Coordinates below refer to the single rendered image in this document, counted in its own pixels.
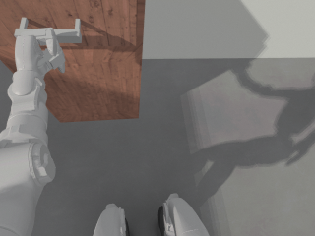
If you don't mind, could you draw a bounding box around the left robot hand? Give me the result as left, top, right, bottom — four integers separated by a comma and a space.
15, 28, 66, 79

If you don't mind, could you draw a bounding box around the robot left upper arm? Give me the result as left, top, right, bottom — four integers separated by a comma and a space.
0, 142, 56, 236

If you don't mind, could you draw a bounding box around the left robot forearm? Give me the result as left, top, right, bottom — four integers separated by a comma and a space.
0, 70, 48, 149

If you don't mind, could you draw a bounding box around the left robot thigh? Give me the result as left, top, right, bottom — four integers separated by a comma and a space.
93, 207, 126, 236

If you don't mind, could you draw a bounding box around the handle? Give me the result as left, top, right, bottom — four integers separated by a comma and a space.
14, 17, 82, 43

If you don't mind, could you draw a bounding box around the drawer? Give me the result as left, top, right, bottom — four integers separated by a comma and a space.
0, 0, 137, 47

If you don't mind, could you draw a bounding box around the right robot shin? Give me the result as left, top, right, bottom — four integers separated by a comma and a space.
163, 193, 179, 236

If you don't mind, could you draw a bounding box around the cabinet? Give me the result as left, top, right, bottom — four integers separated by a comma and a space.
0, 0, 146, 123

